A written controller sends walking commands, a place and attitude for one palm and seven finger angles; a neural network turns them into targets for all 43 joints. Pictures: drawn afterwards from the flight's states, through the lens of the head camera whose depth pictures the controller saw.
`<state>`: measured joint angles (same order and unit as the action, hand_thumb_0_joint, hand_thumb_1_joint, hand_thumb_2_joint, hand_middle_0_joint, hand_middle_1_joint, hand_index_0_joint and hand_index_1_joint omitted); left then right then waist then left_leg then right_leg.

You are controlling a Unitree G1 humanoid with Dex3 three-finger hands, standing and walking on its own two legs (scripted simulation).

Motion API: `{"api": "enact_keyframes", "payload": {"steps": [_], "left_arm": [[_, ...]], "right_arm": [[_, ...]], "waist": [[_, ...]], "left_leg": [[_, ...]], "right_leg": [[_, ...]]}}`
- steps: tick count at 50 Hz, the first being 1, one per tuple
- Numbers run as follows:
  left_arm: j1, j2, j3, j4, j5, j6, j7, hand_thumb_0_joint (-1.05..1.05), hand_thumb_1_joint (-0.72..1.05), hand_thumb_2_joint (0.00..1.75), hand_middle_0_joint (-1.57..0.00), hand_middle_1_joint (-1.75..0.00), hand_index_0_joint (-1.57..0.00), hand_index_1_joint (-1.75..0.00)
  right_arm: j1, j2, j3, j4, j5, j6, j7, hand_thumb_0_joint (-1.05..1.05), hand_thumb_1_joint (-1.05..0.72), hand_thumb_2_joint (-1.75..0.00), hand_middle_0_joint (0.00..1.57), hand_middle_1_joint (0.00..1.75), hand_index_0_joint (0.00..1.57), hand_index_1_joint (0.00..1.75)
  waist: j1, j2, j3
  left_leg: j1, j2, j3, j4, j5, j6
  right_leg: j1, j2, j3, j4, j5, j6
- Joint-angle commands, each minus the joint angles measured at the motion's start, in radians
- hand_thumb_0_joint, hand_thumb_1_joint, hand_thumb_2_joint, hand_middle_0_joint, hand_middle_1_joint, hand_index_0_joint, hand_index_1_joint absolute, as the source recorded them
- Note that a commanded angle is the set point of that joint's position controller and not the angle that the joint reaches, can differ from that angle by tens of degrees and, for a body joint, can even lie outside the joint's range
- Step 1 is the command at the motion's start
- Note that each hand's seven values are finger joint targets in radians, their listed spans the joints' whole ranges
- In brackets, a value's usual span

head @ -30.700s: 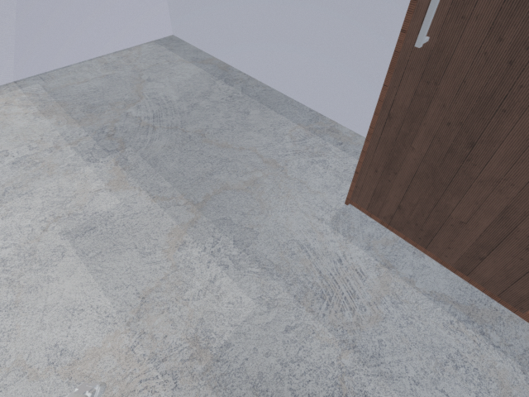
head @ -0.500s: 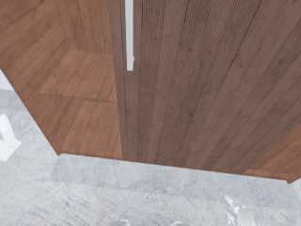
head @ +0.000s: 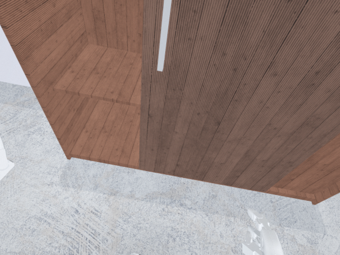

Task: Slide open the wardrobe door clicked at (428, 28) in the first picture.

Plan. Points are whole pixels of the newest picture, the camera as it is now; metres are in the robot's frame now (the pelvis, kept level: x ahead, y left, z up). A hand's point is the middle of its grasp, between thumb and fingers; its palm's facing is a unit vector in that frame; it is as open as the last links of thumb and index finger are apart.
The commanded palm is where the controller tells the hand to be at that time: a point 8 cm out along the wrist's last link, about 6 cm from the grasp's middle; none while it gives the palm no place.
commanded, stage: step back with the hand held close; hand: left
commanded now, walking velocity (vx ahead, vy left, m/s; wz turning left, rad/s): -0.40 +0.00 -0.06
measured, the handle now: (164, 33) +0.65 +0.11 +0.19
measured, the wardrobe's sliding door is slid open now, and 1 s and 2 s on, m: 0.45 0.45 0.45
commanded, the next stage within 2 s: stop stepping back and stand still in 0.14 s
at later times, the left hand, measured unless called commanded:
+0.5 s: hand (16, 224) +0.13 +0.25 +0.15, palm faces +0.39 -0.84 -0.39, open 7.4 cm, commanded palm +0.06 +0.27 +0.18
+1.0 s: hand out of the picture +0.08 +0.24 +0.15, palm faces +0.44 -0.81 -0.38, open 7.4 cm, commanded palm +0.02 +0.29 +0.18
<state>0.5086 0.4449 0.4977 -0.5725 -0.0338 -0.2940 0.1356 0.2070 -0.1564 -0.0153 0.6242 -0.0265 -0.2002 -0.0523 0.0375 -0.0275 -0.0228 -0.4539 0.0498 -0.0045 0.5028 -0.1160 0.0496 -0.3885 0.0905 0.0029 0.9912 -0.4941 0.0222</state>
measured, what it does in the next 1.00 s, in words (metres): walks backwards: right foot, then left foot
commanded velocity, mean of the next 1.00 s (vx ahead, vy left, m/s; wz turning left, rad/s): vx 0.03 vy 0.03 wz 0.00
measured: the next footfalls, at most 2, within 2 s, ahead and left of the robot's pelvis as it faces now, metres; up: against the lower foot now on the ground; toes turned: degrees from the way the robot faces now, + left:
right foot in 0.20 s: -0.14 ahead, -0.12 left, +0.00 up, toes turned -7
left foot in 0.40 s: -0.02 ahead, +0.06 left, +0.00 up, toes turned -4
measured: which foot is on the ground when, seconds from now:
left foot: down 0.00-0.20, up 0.22-0.38, down 0.40-0.66, up 0.68-0.94, down 0.96-1.00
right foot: up 0.00-0.18, down 0.20-1.00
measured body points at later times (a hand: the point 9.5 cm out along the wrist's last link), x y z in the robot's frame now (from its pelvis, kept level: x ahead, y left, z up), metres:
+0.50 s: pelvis -0.10 -0.01 -0.01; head -0.12 +0.01 +0.44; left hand +0.10 +0.29 +0.17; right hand +0.00 -0.29 -0.09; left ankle -0.06 +0.06 -0.74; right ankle -0.18 -0.14 -0.74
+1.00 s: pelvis -0.13 -0.01 -0.01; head -0.14 -0.01 +0.44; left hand +0.05 +0.28 +0.17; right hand +0.01 -0.28 -0.10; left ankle -0.11 +0.13 -0.74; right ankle -0.18 -0.11 -0.74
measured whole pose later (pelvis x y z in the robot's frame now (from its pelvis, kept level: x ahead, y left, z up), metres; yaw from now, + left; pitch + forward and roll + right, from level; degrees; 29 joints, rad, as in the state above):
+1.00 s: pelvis -0.13 -0.01 -0.01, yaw -2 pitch +0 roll +1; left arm 0.46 0.33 0.35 -0.39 -0.02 -0.19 0.16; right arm 0.27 -0.26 -0.03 0.68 -0.01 -0.14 -0.09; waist 0.03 -0.01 -0.05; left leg -0.28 0.05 0.06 0.54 -0.26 -0.02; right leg -0.21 -0.04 -0.08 0.60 -0.39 -0.01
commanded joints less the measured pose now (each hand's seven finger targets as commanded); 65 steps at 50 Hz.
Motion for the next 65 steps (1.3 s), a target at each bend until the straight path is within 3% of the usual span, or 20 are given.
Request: {"api": "enact_keyframes", "payload": {"steps": [1,8,12,14,17,19,21,23,25,30,32,33,34,39,44,48,51,53,58,65], "left_arm": [[-0.101,0.058,-0.028,-0.162,-0.015,-0.023,0.015,0.00,0.90,0.90,-0.20,-0.30,-0.20,-0.30],[-0.082,0.185,0.055,-0.191,-0.037,-0.033,0.005,0.00,0.90,0.90,-0.20,-0.30,-0.20,-0.30],[-0.035,0.304,0.158,-0.180,-0.018,-0.047,0.018,0.00,0.90,0.90,-0.20,-0.30,-0.20,-0.30],[0.066,0.214,0.101,-0.095,-0.011,0.001,0.005,0.00,0.90,0.90,-0.20,-0.30,-0.20,-0.30],[0.009,0.186,0.082,-0.018,-0.012,0.036,0.018,0.00,0.90,0.90,-0.20,-0.30,-0.20,-0.30],[-0.088,0.156,0.031,-0.015,-0.012,0.045,0.025,0.00,0.90,0.90,-0.20,-0.30,-0.20,-0.30],[-0.102,0.158,0.011,-0.053,-0.007,0.043,0.025,0.00,0.90,0.90,-0.20,-0.30,-0.20,-0.30],[-0.092,0.167,0.023,-0.074,-0.007,0.037,0.027,0.00,0.90,0.90,-0.20,-0.30,-0.20,-0.30],[-0.152,0.183,0.021,-0.179,0.002,0.022,0.023,0.00,0.90,0.90,-0.20,-0.30,-0.20,-0.30],[0.007,0.172,0.061,-0.142,0.013,0.033,0.028,0.00,0.90,0.90,-0.20,-0.30,-0.20,-0.30],[0.055,0.175,0.074,-0.075,0.009,0.042,0.024,0.00,0.90,0.90,-0.20,-0.30,-0.20,-0.30],[0.044,0.196,0.093,-0.057,0.008,0.043,0.024,0.00,0.90,0.90,-0.20,-0.30,-0.20,-0.30],[-0.001,0.178,0.079,-0.054,0.000,0.044,0.027,0.00,0.90,0.90,-0.20,-0.30,-0.20,-0.30],[-0.121,0.126,0.012,0.105,0.014,0.022,0.029,0.00,0.90,0.90,-0.20,-0.30,-0.20,-0.30],[-0.191,0.106,-0.049,0.050,0.021,0.040,0.040,0.00,0.90,0.90,-0.20,-0.30,-0.20,-0.30],[-0.175,0.155,0.006,-0.124,0.017,0.024,0.044,0.00,0.90,0.90,-0.20,-0.30,-0.20,-0.30],[-0.094,0.168,0.050,-0.137,0.018,0.025,0.043,0.00,0.90,0.90,-0.20,-0.30,-0.20,-0.30],[-0.080,0.160,0.057,-0.136,0.015,0.021,0.034,0.00,0.90,0.90,-0.20,-0.30,-0.20,-0.30],[-0.026,0.121,0.043,-0.038,-0.001,0.026,0.029,0.00,0.90,0.90,-0.20,-0.30,-0.20,-0.30],[-0.051,0.127,0.028,-0.051,-0.009,0.046,0.022,0.00,0.90,0.90,-0.20,-0.30,-0.20,-0.30]], "right_arm": [[-0.035,-0.178,-0.058,-0.097,0.007,-0.075,-0.012,0.00,-0.90,-0.90,0.20,0.30,0.20,0.30],[-0.067,-0.164,-0.048,-0.126,-0.003,-0.015,-0.007,0.00,-0.90,-0.90,0.20,0.30,0.20,0.30],[-0.128,-0.126,-0.016,-0.164,-0.012,0.016,-0.011,0.00,-0.90,-0.90,0.20,0.30,0.20,0.30],[-0.086,-0.136,-0.026,-0.148,0.022,0.018,-0.018,0.00,-0.90,-0.90,0.20,0.30,0.20,0.30],[-0.071,-0.141,0.008,-0.131,0.018,0.034,-0.040,0.00,-0.90,-0.90,0.20,0.30,0.20,0.30],[-0.045,-0.178,-0.015,-0.117,0.026,0.017,-0.049,0.00,-0.90,-0.90,0.20,0.30,0.20,0.30],[-0.038,-0.219,-0.032,-0.140,0.040,-0.006,-0.054,0.00,-0.90,-0.90,0.20,0.30,0.20,0.30],[-0.044,-0.210,-0.024,-0.146,0.028,-0.019,-0.052,0.00,-0.90,-0.90,0.20,0.30,0.20,0.30],[-0.059,-0.202,-0.024,-0.130,0.001,-0.026,-0.046,0.00,-0.90,-0.90,0.20,0.30,0.20,0.30],[-0.046,-0.196,-0.030,-0.149,0.003,-0.020,-0.028,0.00,-0.90,-0.90,0.20,0.30,0.20,0.30],[-0.054,-0.181,-0.040,-0.160,-0.004,0.020,-0.023,0.00,-0.90,-0.90,0.20,0.30,0.20,0.30],[-0.050,-0.180,-0.050,-0.149,-0.004,0.041,-0.021,0.00,-0.90,-0.90,0.20,0.30,0.20,0.30],[-0.046,-0.189,-0.058,-0.133,0.008,0.048,-0.024,0.00,-0.90,-0.90,0.20,0.30,0.20,0.30],[-0.032,-0.160,-0.016,-0.093,0.010,0.043,-0.027,0.00,-0.90,-0.90,0.20,0.30,0.20,0.30],[-0.054,-0.163,-0.023,-0.099,0.005,0.001,-0.047,0.00,-0.90,-0.90,0.20,0.30,0.20,0.30],[-0.057,-0.190,-0.043,-0.128,0.015,-0.009,-0.045,0.00,-0.90,-0.90,0.20,0.30,0.20,0.30],[-0.058,-0.186,-0.045,-0.153,0.037,0.006,-0.042,0.00,-0.90,-0.90,0.20,0.30,0.20,0.30],[-0.062,-0.168,-0.024,-0.150,0.031,0.014,-0.030,0.00,-0.90,-0.90,0.20,0.30,0.20,0.30],[-0.044,-0.166,-0.028,-0.156,0.034,0.029,-0.020,0.00,-0.90,-0.90,0.20,0.30,0.20,0.30],[-0.076,-0.169,-0.017,-0.174,0.029,0.040,-0.029,0.00,-0.90,-0.90,0.20,0.30,0.20,0.30]], "waist": [[-0.038,0.259,-0.159],[-0.019,0.208,-0.275],[0.024,-0.117,-0.147],[-0.012,-0.169,-0.113],[-0.049,-0.017,-0.087],[-0.058,0.087,-0.084],[-0.030,0.194,-0.102],[-0.039,0.181,-0.092],[-0.043,0.284,-0.076],[-0.032,0.242,-0.074],[-0.032,0.062,-0.072],[-0.024,-0.131,-0.050],[-0.020,-0.201,0.026],[-0.057,-0.054,0.036],[-0.019,-0.124,0.011],[-0.023,0.022,-0.118],[-0.023,0.120,-0.143],[-0.027,0.211,-0.119],[-0.043,0.048,-0.121],[-0.037,0.068,-0.080]], "left_leg": [[0.327,0.223,-0.205,-0.268,0.015,0.065],[0.375,0.127,-0.034,-0.202,0.063,-0.074],[0.123,-0.070,0.057,0.407,-0.325,-0.112],[-0.049,-0.067,-0.017,0.550,-0.306,-0.083],[0.061,-0.045,0.057,0.177,-0.134,-0.068],[0.234,-0.026,0.019,-0.034,0.078,-0.041],[0.278,0.111,-0.140,-0.093,0.207,0.011],[0.282,0.142,-0.244,-0.145,0.202,0.011],[0.186,0.166,-0.324,-0.284,-0.045,-0.014],[-0.023,0.058,-0.122,-0.293,-0.478,-0.037],[-0.087,-0.029,-0.028,0.008,-0.444,-0.060],[-0.096,-0.078,0.028,0.347,-0.347,-0.066],[-0.193,-0.071,-0.002,0.570,-0.321,-0.066],[-0.159,0.019,0.015,0.468,-0.196,-0.056],[0.098,-0.041,0.132,0.119,-0.168,-0.028],[0.329,0.049,0.030,-0.027,0.192,0.010],[0.357,0.106,0.011,0.035,0.443,0.017],[0.245,0.092,0.006,-0.033,0.329,-0.007],[0.225,0.041,0.059,0.041,0.238,-0.041],[0.198,0.049,0.034,-0.049,0.050,-0.035]], "right_leg": [[-0.032,-0.021,-0.016,-0.217,-0.066,0.003],[0.180,-0.055,-0.034,-0.716,0.178,-0.065],[-0.063,-0.444,0.238,-0.787,0.457,-0.201],[0.042,-0.379,0.157,-0.654,0.608,-0.196],[0.147,-0.278,0.031,-0.550,0.704,-0.119],[0.093,-0.217,0.013,-0.494,0.548,-0.053],[0.075,-0.115,0.003,-0.439,0.257,-0.009],[0.061,-0.074,-0.015,-0.429,0.196,-0.014],[0.112,-0.067,-0.009,-0.317,0.054,-0.014],[0.343,-0.060,-0.076,-0.542,0.086,-0.051],[0.297,-0.188,0.100,-0.652,-0.121,-0.136],[0.141,-0.381,0.392,-0.802,-0.334,-0.225],[0.072,-0.483,0.518,-0.869,-0.332,-0.272],[0.117,-0.372,0.210,-0.746,0.099,-0.184],[0.144,-0.327,0.151,-0.663,0.356,-0.140],[0.164,-0.218,0.038,-0.444,0.592,-0.026],[0.146,-0.149,-0.016,-0.408,0.586,-0.004],[0.200,-0.136,-0.044,-0.414,0.469,-0.003],[0.223,-0.174,0.024,-0.496,0.655,-0.034],[0.186,-0.147,0.007,-0.555,0.443,-0.018]]}}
